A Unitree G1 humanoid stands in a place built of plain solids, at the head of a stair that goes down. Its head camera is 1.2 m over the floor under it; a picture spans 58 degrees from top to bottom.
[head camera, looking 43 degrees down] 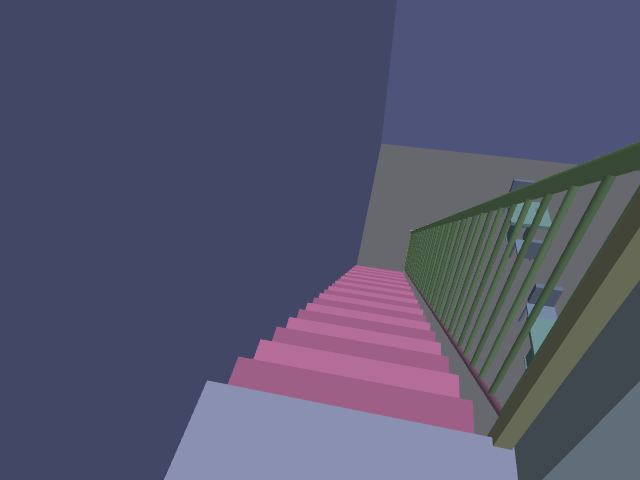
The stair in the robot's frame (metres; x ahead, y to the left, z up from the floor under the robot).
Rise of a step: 0.19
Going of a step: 0.21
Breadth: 0.83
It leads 12 degrees to the right of straight ahead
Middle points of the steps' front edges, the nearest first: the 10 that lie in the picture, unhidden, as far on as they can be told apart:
0.58 -0.07 0.00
0.78 -0.11 -0.19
0.99 -0.15 -0.38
1.19 -0.20 -0.57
1.39 -0.24 -0.76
1.59 -0.28 -0.95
1.80 -0.32 -1.14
2.00 -0.36 -1.33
2.20 -0.41 -1.52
2.40 -0.45 -1.71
